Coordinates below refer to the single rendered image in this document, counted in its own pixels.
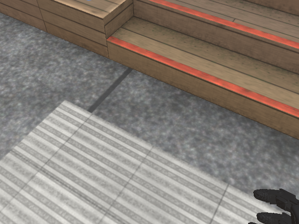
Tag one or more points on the right robot hand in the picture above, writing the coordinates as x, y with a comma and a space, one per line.
284, 200

